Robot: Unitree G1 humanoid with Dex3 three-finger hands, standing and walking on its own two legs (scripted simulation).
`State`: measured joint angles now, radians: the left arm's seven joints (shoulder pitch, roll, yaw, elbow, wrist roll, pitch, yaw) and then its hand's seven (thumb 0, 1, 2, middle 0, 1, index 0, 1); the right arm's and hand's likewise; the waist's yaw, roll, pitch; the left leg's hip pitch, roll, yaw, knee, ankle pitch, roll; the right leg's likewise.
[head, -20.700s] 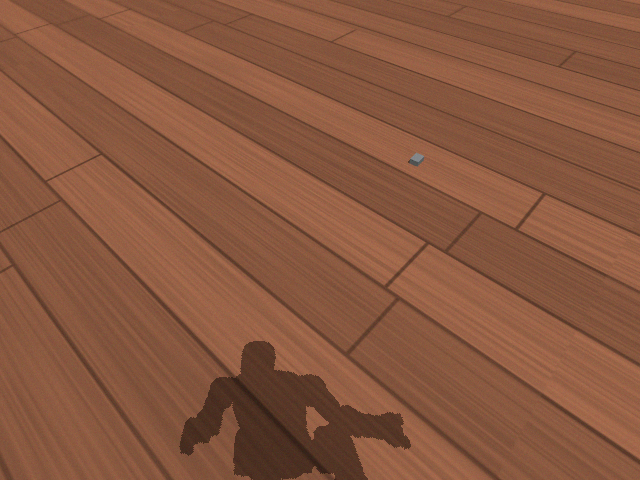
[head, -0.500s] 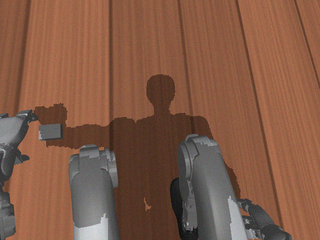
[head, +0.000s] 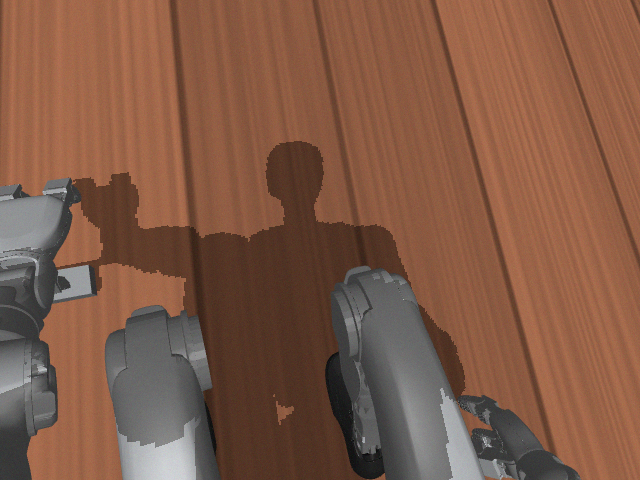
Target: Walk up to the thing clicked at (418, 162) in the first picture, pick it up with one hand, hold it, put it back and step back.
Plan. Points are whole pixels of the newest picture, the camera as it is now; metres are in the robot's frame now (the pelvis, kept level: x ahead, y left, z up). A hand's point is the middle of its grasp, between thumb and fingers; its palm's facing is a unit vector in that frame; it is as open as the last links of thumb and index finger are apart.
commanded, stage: approach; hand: left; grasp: from above
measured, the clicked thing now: (70, 284) +0.40 +0.31 -0.30
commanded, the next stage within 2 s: close in in 0.62 s
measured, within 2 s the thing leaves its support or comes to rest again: neither
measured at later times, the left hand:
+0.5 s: hand (30, 299) +0.36 +0.32 -0.20, palm faces -0.41 -0.09 -0.91, open 12.3 cm
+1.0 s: hand (31, 291) +0.38 +0.32 -0.20, palm faces -0.51 -0.13 -0.85, open 12.6 cm
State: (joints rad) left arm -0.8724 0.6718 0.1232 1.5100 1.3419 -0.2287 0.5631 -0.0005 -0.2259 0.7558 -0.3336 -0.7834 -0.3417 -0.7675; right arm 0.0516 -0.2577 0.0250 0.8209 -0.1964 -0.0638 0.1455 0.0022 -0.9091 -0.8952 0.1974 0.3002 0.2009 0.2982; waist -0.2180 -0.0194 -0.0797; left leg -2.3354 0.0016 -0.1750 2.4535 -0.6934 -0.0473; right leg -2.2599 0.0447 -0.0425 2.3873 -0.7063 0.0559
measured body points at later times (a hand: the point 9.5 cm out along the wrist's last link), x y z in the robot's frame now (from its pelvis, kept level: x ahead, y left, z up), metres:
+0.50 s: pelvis -0.01 +0.00 -0.01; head +0.20 +0.10 +0.38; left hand +0.38 +0.32 -0.14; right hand +0.11 -0.28 -0.12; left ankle +0.07 +0.14 -0.28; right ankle +0.09 -0.13 -0.28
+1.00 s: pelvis -0.01 +0.00 -0.01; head +0.22 +0.09 +0.37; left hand +0.40 +0.32 -0.15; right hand +0.06 -0.27 -0.11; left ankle +0.07 +0.14 -0.28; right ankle +0.09 -0.13 -0.28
